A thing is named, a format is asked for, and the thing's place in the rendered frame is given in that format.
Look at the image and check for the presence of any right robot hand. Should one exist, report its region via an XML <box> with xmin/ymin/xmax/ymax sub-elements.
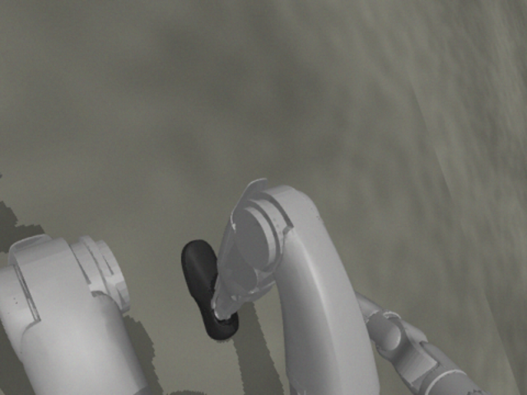
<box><xmin>354</xmin><ymin>291</ymin><xmax>384</xmax><ymax>325</ymax></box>

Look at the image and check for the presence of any right robot arm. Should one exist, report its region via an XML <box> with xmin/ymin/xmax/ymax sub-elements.
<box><xmin>366</xmin><ymin>309</ymin><xmax>492</xmax><ymax>395</ymax></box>

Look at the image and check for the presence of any right robot foot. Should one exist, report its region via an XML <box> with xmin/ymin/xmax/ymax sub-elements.
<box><xmin>181</xmin><ymin>239</ymin><xmax>239</xmax><ymax>340</ymax></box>

